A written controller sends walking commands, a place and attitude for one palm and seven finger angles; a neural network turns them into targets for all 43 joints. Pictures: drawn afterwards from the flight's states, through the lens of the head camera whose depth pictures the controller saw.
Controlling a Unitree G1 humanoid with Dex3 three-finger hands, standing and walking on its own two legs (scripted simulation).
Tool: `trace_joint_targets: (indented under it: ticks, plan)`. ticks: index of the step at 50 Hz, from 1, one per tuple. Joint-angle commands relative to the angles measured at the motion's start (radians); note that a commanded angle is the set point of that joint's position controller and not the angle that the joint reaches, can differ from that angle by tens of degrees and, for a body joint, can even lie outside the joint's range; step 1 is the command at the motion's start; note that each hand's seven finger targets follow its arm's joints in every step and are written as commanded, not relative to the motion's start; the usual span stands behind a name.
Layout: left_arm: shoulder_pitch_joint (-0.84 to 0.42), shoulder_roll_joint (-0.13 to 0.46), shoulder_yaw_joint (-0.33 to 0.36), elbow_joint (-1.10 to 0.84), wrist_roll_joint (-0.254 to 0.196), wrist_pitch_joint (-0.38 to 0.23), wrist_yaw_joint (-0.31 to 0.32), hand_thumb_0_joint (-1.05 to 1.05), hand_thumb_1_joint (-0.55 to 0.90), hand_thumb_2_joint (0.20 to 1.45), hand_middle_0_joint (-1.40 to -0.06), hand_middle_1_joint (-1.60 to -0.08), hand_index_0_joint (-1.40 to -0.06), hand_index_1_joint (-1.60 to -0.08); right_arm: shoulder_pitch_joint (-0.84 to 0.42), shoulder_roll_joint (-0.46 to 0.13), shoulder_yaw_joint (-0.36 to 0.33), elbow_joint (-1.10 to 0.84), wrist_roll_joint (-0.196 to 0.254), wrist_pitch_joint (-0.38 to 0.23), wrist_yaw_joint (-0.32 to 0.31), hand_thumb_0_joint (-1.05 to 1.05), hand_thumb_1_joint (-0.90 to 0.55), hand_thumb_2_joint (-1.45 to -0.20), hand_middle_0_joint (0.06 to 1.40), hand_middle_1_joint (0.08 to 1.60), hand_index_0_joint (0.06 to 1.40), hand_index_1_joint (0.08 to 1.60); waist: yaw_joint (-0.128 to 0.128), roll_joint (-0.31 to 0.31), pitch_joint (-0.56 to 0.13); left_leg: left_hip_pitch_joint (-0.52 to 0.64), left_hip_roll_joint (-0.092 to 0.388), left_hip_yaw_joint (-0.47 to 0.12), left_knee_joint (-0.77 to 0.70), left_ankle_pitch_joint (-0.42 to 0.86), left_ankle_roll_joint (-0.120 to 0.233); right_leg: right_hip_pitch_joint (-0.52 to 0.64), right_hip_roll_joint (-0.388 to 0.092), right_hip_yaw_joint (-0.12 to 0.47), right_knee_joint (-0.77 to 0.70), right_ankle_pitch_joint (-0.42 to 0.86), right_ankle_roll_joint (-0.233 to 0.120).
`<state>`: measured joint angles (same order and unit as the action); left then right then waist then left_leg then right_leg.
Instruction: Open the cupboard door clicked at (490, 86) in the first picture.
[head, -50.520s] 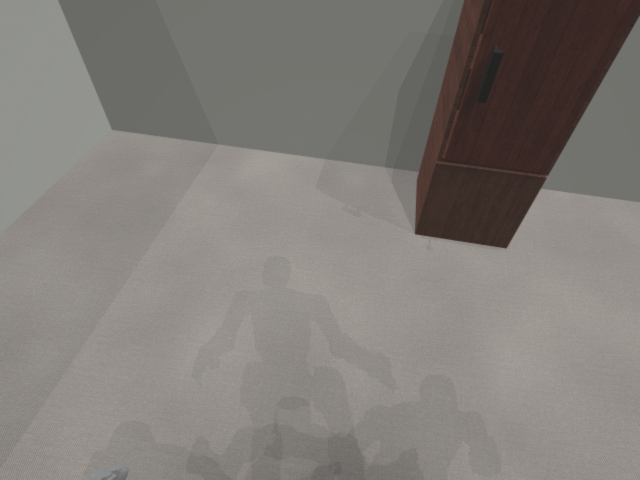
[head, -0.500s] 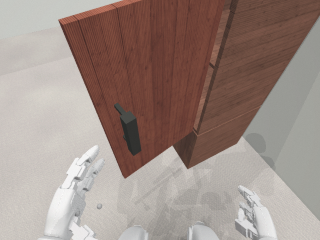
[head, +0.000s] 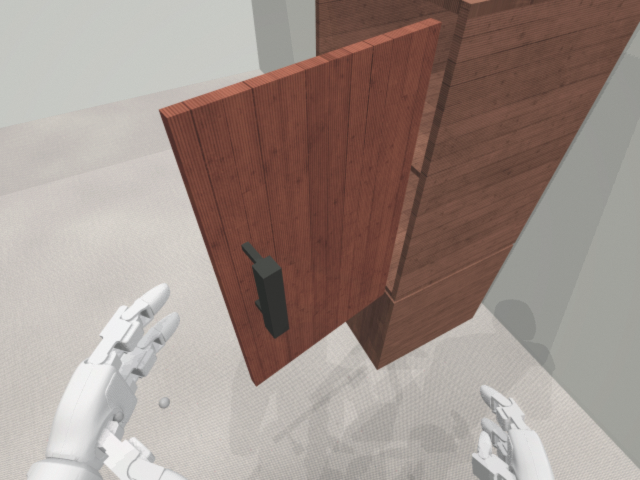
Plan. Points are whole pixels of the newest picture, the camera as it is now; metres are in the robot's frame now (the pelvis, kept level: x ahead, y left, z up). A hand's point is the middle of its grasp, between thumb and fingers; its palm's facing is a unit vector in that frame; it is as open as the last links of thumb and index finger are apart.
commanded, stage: draw the hand back to the body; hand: left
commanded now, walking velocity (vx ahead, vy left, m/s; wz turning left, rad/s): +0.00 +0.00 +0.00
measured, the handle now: (263, 290) +0.35 +0.11 +0.04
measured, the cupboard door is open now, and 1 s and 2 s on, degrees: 100 100 100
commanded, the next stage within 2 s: step back with the hand held close in 1.10 s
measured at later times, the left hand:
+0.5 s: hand (54, 328) +0.21 +0.25 +0.17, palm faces +0.36 -0.84 -0.40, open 11.8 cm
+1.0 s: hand (25, 306) +0.21 +0.27 +0.20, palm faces +0.43 -0.82 -0.39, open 7.5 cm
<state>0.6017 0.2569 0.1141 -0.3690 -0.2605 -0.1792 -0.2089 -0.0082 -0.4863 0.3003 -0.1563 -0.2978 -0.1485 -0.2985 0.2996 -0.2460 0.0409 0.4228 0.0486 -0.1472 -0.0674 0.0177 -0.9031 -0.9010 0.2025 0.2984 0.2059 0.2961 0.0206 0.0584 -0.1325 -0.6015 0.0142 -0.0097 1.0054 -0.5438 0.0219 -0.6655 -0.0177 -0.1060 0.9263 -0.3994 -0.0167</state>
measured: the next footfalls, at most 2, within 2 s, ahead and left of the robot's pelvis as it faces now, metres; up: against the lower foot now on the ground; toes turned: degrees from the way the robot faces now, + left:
none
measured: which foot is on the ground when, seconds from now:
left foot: down 0.00-1.00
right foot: down 0.00-1.00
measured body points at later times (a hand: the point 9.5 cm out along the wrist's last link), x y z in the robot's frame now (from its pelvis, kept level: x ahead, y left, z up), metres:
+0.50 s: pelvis +0.03 +0.02 +0.05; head +0.01 +0.00 +0.50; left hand +0.19 +0.30 +0.20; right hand +0.21 -0.20 -0.03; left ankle -0.02 +0.10 -0.68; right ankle +0.04 -0.12 -0.68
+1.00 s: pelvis +0.02 +0.01 +0.06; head +0.01 -0.01 +0.51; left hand +0.19 +0.31 +0.23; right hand +0.20 -0.22 -0.02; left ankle -0.02 +0.10 -0.68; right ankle +0.04 -0.12 -0.68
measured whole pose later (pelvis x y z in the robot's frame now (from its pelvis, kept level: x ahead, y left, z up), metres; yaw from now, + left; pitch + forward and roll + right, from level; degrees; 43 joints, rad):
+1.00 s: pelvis +0.02 +0.01 +0.06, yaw -2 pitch -4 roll -1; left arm 0.48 0.33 0.33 -0.39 -0.05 -0.08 0.10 0.02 0.87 0.88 -0.21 -0.30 -0.20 -0.30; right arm 0.21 -0.23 0.02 0.64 -0.01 -0.12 -0.06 0.02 -0.90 -0.90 0.20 0.30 0.21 0.30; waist 0.08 0.06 0.03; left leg -0.04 0.00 0.04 0.42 -0.31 0.03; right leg -0.13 0.00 -0.05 0.38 -0.18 0.00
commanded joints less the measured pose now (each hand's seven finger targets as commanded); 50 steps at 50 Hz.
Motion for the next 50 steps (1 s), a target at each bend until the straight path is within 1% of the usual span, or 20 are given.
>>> trace_joint_targets:
  ticks: [1,2,3,4,5,7,9,10,12,14,16,19,23,27,36,40,43,47,48,50]
  plan:
    - [-0.037,0.118,0.13,-0.255,-0.039,-0.07,-0.004,0.0,-0.325,0.375,-0.156,-0.3,-0.156,-0.3,-0.092,-0.091,-0.043,-0.152,0.004,-0.089,-0.007,0.0,-0.9,-0.9,0.2,0.3,0.2,0.3,0.004,-0.005,-0.096,0.01,-0.023,-0.037,-0.223,0.274,-0.019,0.231,0.032,0.038,-0.163,0.14,-0.009]
    - [-0.018,0.286,0.175,-0.338,0.134,-0.014,0.146,0.0,-0.29,0.39,-0.158,-0.3,-0.158,-0.3,-0.087,-0.087,-0.056,-0.153,-0.016,-0.069,-0.036,0.0,-0.9,-0.9,0.2,0.3,0.2,0.3,0.056,0.024,-0.134,0.03,-0.003,-0.013,-0.284,0.276,-0.013,0.299,0.005,0.097,-0.202,0.144,-0.022]
    - [0.04,0.17,0.117,-0.327,0.15,0.029,0.209,0.0,-0.255,0.405,-0.159,-0.3,-0.159,-0.3,-0.08,-0.062,-0.045,-0.153,-0.021,-0.063,-0.043,0.0,-0.9,-0.9,0.2,0.3,0.2,0.3,0.027,0.028,-0.071,0.038,-0.01,-0.01,-0.307,0.27,-0.016,0.289,0.003,0.08,-0.227,0.141,-0.018]
    - [0.034,0.152,0.101,-0.334,0.161,0.052,0.238,0.0,-0.22,0.42,-0.16,-0.3,-0.16,-0.3,-0.086,-0.067,-0.046,-0.149,-0.022,-0.063,-0.044,0.0,-0.9,-0.9,0.2,0.3,0.2,0.3,0.023,0.002,-0.052,0.04,-0.009,-0.015,-0.314,0.269,-0.017,0.293,0.004,0.077,-0.244,0.139,-0.017]
    - [0.038,0.115,0.065,-0.319,0.179,0.069,0.259,0.0,-0.185,0.435,-0.161,-0.3,-0.161,-0.3,-0.082,-0.063,-0.038,-0.132,-0.025,-0.058,-0.042,0.0,-0.9,-0.9,0.2,0.3,0.2,0.3,0.012,0.031,-0.005,0.055,-0.003,-0.008,-0.321,0.289,-0.015,0.293,0.002,0.071,-0.25,0.153,-0.014]
    - [0.024,0.138,0.079,-0.322,0.198,0.085,0.294,0.0,-0.115,0.465,-0.164,-0.3,-0.164,-0.3,-0.09,-0.07,-0.036,-0.117,-0.026,-0.047,-0.04,0.0,-0.9,-0.9,0.2,0.3,0.2,0.3,0.015,0.034,0.005,0.098,0.003,-0.015,-0.344,0.34,-0.015,0.317,0.004,0.061,-0.27,0.186,-0.014]
    - [0.02,0.153,0.098,-0.295,0.214,0.093,0.315,0.0,-0.045,0.495,-0.166,-0.3,-0.166,-0.3,-0.104,-0.075,-0.039,-0.102,-0.028,-0.045,-0.044,0.0,-0.9,-0.9,0.2,0.3,0.2,0.3,0.017,-0.035,0.012,0.14,0.009,-0.017,-0.37,0.369,-0.011,0.347,0.008,0.056,-0.301,0.207,-0.011]
    - [0.001,0.152,0.095,-0.303,0.218,0.094,0.322,0.0,-0.01,0.51,-0.168,-0.3,-0.168,-0.3,-0.103,-0.077,-0.038,-0.1,-0.031,-0.045,-0.047,0.0,-0.9,-0.9,0.2,0.3,0.2,0.3,0.011,-0.044,0.008,0.166,0.009,-0.012,-0.384,0.372,-0.009,0.364,0.004,0.058,-0.313,0.221,-0.007]
    - [-0.019,0.177,0.129,-0.297,0.224,0.092,0.337,0.0,0.06,0.54,-0.17,-0.3,-0.17,-0.3,-0.113,-0.076,-0.036,-0.087,-0.033,-0.047,-0.049,0.0,-0.9,-0.9,0.2,0.3,0.2,0.3,0.018,-0.047,0.016,0.195,0.01,-0.013,-0.421,0.378,-0.011,0.401,0.002,0.057,-0.336,0.228,-0.007]
    - [-0.044,0.205,0.16,-0.306,0.23,0.09,0.346,0.0,0.13,0.57,-0.173,-0.3,-0.173,-0.3,-0.129,-0.081,-0.032,-0.072,-0.033,-0.052,-0.05,0.0,-0.9,-0.9,0.2,0.3,0.2,0.3,0.027,-0.002,0.015,0.235,0.012,-0.014,-0.451,0.416,-0.014,0.436,0.002,0.058,-0.358,0.245,-0.01]
    - [-0.069,0.198,0.162,-0.307,0.231,0.085,0.351,0.0,0.2,0.6,-0.175,-0.3,-0.175,-0.3,-0.131,-0.076,-0.026,-0.059,-0.036,-0.058,-0.047,0.0,-0.9,-0.9,0.2,0.3,0.2,0.3,0.026,0.027,0.038,0.263,0.014,-0.018,-0.486,0.436,-0.022,0.453,0.0,0.053,-0.377,0.245,-0.009]
    - [-0.089,0.217,0.196,-0.3,0.231,0.082,0.355,0.0,0.305,0.645,-0.179,-0.3,-0.179,-0.3,-0.147,-0.081,-0.027,-0.037,-0.039,-0.067,-0.043,0.0,-0.9,-0.9,0.2,0.3,0.2,0.3,0.035,0.006,0.039,0.305,0.019,-0.022,-0.518,0.499,-0.026,0.5,0.005,0.052,-0.407,0.284,-0.01]
    - [-0.115,0.217,0.224,-0.279,0.228,0.073,0.352,0.0,0.445,0.705,-0.184,-0.3,-0.184,-0.3,-0.159,-0.081,-0.03,-0.012,-0.042,-0.072,-0.033,0.0,-0.9,-0.9,0.2,0.3,0.2,0.3,0.038,0.015,0.068,0.348,0.025,-0.018,-0.563,0.558,-0.037,0.537,0.007,0.051,-0.442,0.316,-0.008]
    - [-0.132,0.235,0.271,-0.279,0.225,0.06,0.346,0.0,0.585,0.765,-0.189,-0.3,-0.189,-0.3,-0.169,-0.083,-0.035,0.008,-0.048,-0.07,-0.022,0.0,-0.9,-0.9,0.2,0.3,0.2,0.3,0.047,0.012,0.059,0.394,0.03,-0.013,-0.594,0.644,-0.048,0.585,0.009,0.05,-0.469,0.369,-0.009]
    - [-0.224,0.294,0.381,-0.271,0.211,0.038,0.344,0.0,0.9,0.9,-0.2,-0.3,-0.2,-0.3,-0.194,-0.085,-0.047,0.039,-0.051,-0.053,-0.01,0.0,-0.9,-0.9,0.2,0.3,0.2,0.3,0.052,0.04,0.073,0.441,0.029,0.001,-0.641,0.652,-0.048,0.636,0.014,0.065,-0.526,0.398,-0.012]
    - [-0.188,0.212,0.304,-0.191,0.208,0.045,0.327,0.0,0.9,0.9,-0.2,-0.3,-0.2,-0.3,-0.199,-0.089,-0.051,0.047,-0.048,-0.04,0.0,0.0,-0.9,-0.9,0.2,0.3,0.2,0.3,0.041,0.009,0.135,0.439,0.033,0.007,-0.662,0.596,-0.039,0.612,0.013,0.062,-0.552,0.362,-0.007]
    - [-0.209,0.243,0.328,-0.219,0.21,0.035,0.328,0.0,0.9,0.9,-0.2,-0.3,-0.2,-0.3,-0.207,-0.094,-0.059,0.043,-0.052,-0.035,-0.002,0.0,-0.9,-0.9,0.2,0.3,0.2,0.3,0.047,-0.008,0.097,0.445,0.027,0.01,-0.669,0.553,-0.025,0.634,0.014,0.068,-0.558,0.356,-0.005]
    - [-0.214,0.276,0.356,-0.255,0.213,0.025,0.334,0.0,0.9,0.9,-0.2,-0.3,-0.2,-0.3,-0.22,-0.087,-0.057,0.044,-0.056,-0.041,-0.006,0.0,-0.9,-0.9,0.2,0.3,0.2,0.3,0.057,0.009,0.052,0.454,0.016,0.013,-0.669,0.537,-0.018,0.671,0.013,0.079,-0.564,0.369,-0.009]
    - [-0.21,0.276,0.356,-0.259,0.215,0.025,0.335,0.0,0.9,0.9,-0.2,-0.3,-0.2,-0.3,-0.22,-0.084,-0.058,0.045,-0.056,-0.042,-0.007,0.0,-0.9,-0.9,0.2,0.3,0.2,0.3,0.056,0.008,0.054,0.458,0.015,0.017,-0.667,0.542,-0.018,0.669,0.013,0.079,-0.566,0.376,-0.008]
    - [-0.234,0.281,0.354,-0.273,0.217,0.024,0.338,0.0,0.9,0.9,-0.2,-0.3,-0.2,-0.3,-0.227,-0.083,-0.053,0.049,-0.056,-0.047,-0.009,0.0,-0.9,-0.9,0.2,0.3,0.2,0.3,0.053,0.048,0.073,0.451,0.012,0.013,-0.673,0.515,-0.02,0.665,0.013,0.083,-0.575,0.354,-0.011]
